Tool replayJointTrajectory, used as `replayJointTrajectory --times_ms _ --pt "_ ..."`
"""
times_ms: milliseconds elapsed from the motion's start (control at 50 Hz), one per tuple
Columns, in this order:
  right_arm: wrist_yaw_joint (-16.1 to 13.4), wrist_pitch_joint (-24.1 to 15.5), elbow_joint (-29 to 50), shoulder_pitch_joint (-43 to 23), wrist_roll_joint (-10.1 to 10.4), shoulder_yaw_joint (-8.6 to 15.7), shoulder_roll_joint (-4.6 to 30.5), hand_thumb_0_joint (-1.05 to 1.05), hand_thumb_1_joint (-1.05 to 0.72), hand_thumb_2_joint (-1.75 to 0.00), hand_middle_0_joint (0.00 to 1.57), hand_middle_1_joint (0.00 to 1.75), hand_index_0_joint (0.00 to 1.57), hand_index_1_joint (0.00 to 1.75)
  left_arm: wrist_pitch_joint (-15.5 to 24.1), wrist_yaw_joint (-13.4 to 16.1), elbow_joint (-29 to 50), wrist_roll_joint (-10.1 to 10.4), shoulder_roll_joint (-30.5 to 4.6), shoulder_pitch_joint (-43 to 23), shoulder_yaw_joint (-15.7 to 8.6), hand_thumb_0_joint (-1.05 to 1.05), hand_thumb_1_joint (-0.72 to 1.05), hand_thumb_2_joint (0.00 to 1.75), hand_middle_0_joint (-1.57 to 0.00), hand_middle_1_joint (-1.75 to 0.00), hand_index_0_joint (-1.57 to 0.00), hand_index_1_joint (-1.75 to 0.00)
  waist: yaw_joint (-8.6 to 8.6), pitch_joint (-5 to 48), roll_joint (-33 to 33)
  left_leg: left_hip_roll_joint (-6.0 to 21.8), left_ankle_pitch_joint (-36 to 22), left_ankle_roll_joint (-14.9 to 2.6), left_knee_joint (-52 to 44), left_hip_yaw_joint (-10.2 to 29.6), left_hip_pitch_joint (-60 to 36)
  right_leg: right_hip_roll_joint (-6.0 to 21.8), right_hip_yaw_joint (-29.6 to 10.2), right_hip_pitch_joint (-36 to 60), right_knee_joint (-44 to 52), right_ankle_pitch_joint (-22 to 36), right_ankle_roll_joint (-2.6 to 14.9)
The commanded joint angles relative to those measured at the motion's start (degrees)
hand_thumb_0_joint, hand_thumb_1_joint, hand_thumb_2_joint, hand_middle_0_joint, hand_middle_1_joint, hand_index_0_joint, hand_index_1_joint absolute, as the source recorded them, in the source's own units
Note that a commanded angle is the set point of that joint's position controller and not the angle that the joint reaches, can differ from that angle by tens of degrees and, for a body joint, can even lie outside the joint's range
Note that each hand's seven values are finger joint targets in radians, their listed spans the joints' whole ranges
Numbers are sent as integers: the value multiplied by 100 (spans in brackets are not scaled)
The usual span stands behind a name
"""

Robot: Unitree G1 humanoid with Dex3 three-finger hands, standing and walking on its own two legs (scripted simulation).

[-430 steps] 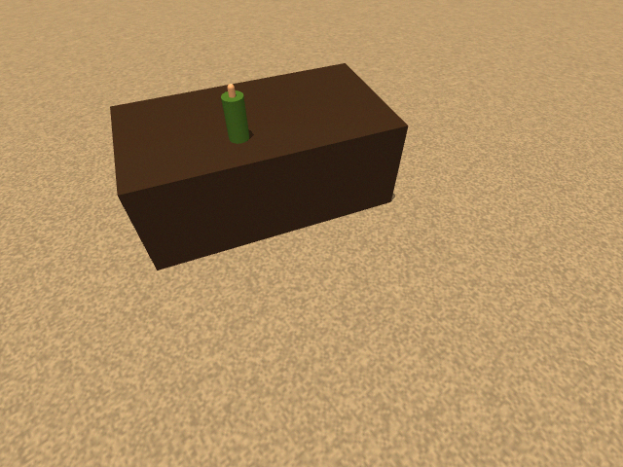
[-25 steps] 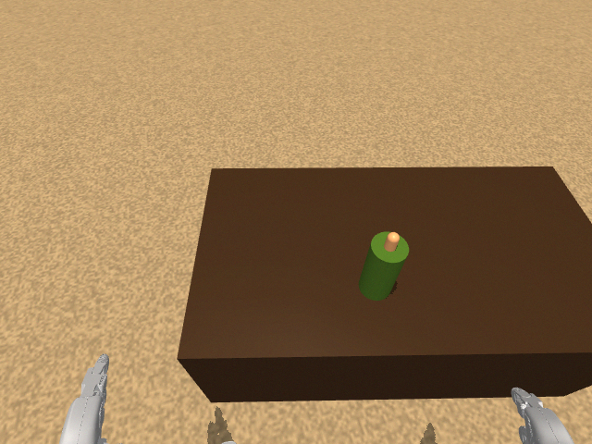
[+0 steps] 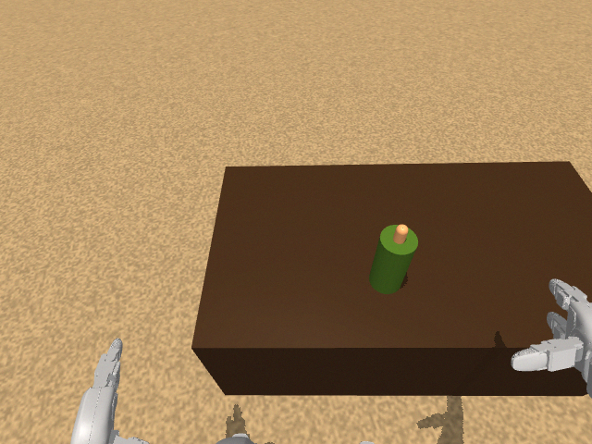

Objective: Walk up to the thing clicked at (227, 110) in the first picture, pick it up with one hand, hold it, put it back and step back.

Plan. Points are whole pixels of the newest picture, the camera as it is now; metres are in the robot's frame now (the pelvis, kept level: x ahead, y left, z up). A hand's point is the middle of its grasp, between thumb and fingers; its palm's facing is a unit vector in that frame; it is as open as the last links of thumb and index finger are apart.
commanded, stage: go down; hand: right
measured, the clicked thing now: (393, 256) +0.53 -0.18 -0.20
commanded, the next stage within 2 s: approach in 1.20 s
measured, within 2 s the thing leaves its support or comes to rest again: neither
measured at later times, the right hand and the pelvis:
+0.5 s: hand (551, 260) +0.38 -0.34 +0.03, palm faces +0.15 +0.99 -0.09, open 17.6 cm; pelvis -0.01 -0.01 +0.00, yaw +2 degrees
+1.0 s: hand (561, 230) +0.41 -0.36 +0.05, palm faces +0.16 +0.99 -0.06, open 17.4 cm; pelvis +0.00 -0.01 -0.01, yaw +2 degrees
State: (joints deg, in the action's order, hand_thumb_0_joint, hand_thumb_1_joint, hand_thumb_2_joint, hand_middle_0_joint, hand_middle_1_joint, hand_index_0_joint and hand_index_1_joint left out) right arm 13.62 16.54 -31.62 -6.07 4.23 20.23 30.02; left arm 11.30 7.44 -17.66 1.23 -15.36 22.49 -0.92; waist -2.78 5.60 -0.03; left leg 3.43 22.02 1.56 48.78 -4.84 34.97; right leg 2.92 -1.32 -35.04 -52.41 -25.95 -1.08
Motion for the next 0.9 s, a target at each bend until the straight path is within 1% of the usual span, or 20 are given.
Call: replayJointTrajectory --times_ms 0,140,180,260,300,340,380,400,440,480,500,520,560,600,620,700,720,760,820,880 --pt "373 -682 -137 -1762 57 642 1839 0 53 -3 4 5 5 5 375 -14 575 -36 -853 -175 -380 0 -53 4 -6 -5 -6 -5 69 941 -605 -212 -1035 -173 -690 126 -586 -213 2 474 987 1313 122" --pt "675 -1641 -983 -2782 149 1156 2678 0 58 -2 4 5 4 5 399 -99 887 -49 -1059 -653 -403 0 -53 4 -5 -5 -5 -5 85 1471 -374 -282 -1108 -212 -735 203 -943 -180 20 458 1042 1358 169" --pt "767 -1843 -1268 -2850 149 1170 2718 0 60 -3 4 6 4 6 339 -118 694 -53 -918 -354 -252 0 -53 4 -5 -5 -5 -5 59 1496 -539 -296 -1137 -235 -742 225 -929 -182 41 557 1079 1409 160" --pt "888 -2191 -1508 -3486 188 1138 2876 0 57 -3 4 5 4 5 334 -109 691 -80 -1002 -474 -333 0 -54 5 -5 -5 -5 -5 -129 1376 -691 -332 -949 -257 -799 231 -542 -137 24 576 1109 1206 155" --pt "947 -2287 -1890 -3440 178 1096 2857 0 59 -3 4 5 4 5 285 -135 -16 -109 -911 -116 -338 0 -54 5 -5 -5 -5 -5 -148 1278 -901 -337 -1012 -278 -717 233 -321 -127 14 578 1066 1356 130" --pt "1015 -2446 -1705 -3780 191 1146 2988 0 59 -3 4 5 4 5 324 -162 370 -113 -954 -424 -330 0 -54 5 -5 -5 -5 -5 -188 1813 -945 -341 -1301 -273 -654 236 -346 -110 -29 820 925 1822 117" --pt "1036 -2538 -1598 -4098 191 1162 3159 0 55 -3 4 5 5 5 319 -126 690 -121 -1204 -579 -468 0 -54 5 -5 -5 -5 -5 -256 2017 -924 -393 -1323 -271 -666 181 -354 -58 -70 1086 946 2060 80" --pt "1082 -2524 -2078 -3771 193 1126 3038 0 55 -2 5 5 5 5 238 -155 70 -127 -1031 -92 -398 0 -53 5 -5 -5 -5 -5 -256 1781 -1034 -385 -1313 -276 -673 177 -267 -85 -51 1027 934 2091 78" --pt "1105 -2632 -2055 -3967 229 1197 3141 0 53 -2 5 4 5 4 227 -202 25 -111 -919 -212 -307 0 -53 5 -5 -5 -5 -5 -202 1713 -1111 -393 -1229 -281 -676 166 -174 -81 -83 900 944 2041 65" --pt "1107 -2713 -2091 -4105 220 1289 3364 0 54 -3 5 5 5 5 223 -200 42 -121 -1064 -394 -443 0 -53 5 -5 -5 -5 -5 -209 1894 -1106 -382 -1341 -285 -640 187 -232 -82 -78 883 876 2106 69" --pt "1100 -2769 -1990 -4269 230 1365 3508 0 54 -3 5 5 5 5 257 -180 653 -119 -1373 -847 -609 0 -53 5 -5 -5 -6 -5 -249 2064 -880 -404 -1366 -273 -634 175 -270 -66 -101 907 854 2110 72" --pt "1135 -2797 -2031 -4288 230 1359 3441 0 54 -2 5 5 5 5 243 -192 529 -127 -1193 -710 -454 0 -53 5 -5 -5 -5 -5 -243 2191 -1005 -409 -1501 -273 -595 172 -299 -48 -120 1037 794 2443 50" --pt "1214 -2818 -2492 -3994 263 1193 3125 0 50 -2 6 4 5 4 151 -267 -171 -102 -761 -215 -193 0 -52 4 -5 -6 -6 -5 -234 1666 -1082 -417 -1346 -282 -602 158 -137 -92 -74 743 819 2211 75" --pt "1214 -2882 -2298 -4262 259 1414 3547 0 51 -3 6 4 5 4 197 -240 481 -90 -1098 -686 -410 0 -53 5 -5 -5 -6 -5 -293 2311 -979 -397 -1632 -262 -580 187 -344 -99 -92 933 722 2425 93" --pt "1204 -2915 -2173 -4439 272 1547 3823 0 50 -3 6 4 5 4 194 -189 657 -109 -1463 -806 -698 0 -53 5 -5 -5 -5 -5 -332 2604 -904 -409 -1756 -249 -571 167 -474 -88 -113 1050 696 2561 92" --pt "1310 -2979 -2685 -4278 242 1324 3410 0 52 -3 6 5 5 5 68 -329 -140 -78 -595 -246 -50 0 -53 5 -5 -5 -6 -5 -235 1661 -1217 -396 -1518 -281 -562 201 -148 -144 -28 526 711 2248 106" --pt "1309 -3042 -2487 -4506 289 1407 3549 0 53 -3 5 5 5 5 121 -313 414 -76 -860 -640 -189 0 -52 4 -5 -6 -6 -5 -336 1890 -1044 -424 -1399 -275 -560 184 -35 -99 -83 614 691 2126 105" --pt "1321 -3039 -2577 -4572 222 1482 3826 0 52 -3 5 5 5 5 92 -301 181 -121 -1036 -411 -369 0 -53 5 -5 -5 -5 -5 -403 2090 -1087 -392 -1557 -266 -517 219 -134 -133 -56 584 626 2077 124" --pt "1373 -3085 -2398 -4699 260 1570 3919 0 53 -3 5 5 5 5 108 -303 550 -94 -1033 -669 -270 0 -53 5 -5 -5 -6 -5 -347 2353 -1173 -398 -1652 -260 -483 199 -242 -123 -81 724 603 2259 114" --pt "1432 -3097 -2581 -4693 296 1558 3894 0 52 -3 5 5 5 5 81 -307 501 -99 -1077 -436 -312 0 -53 5 -5 -6 -5 -5 -417 2008 -1136 -433 -1417 -270 -500 153 41 -102 -110 619 617 2119 103"
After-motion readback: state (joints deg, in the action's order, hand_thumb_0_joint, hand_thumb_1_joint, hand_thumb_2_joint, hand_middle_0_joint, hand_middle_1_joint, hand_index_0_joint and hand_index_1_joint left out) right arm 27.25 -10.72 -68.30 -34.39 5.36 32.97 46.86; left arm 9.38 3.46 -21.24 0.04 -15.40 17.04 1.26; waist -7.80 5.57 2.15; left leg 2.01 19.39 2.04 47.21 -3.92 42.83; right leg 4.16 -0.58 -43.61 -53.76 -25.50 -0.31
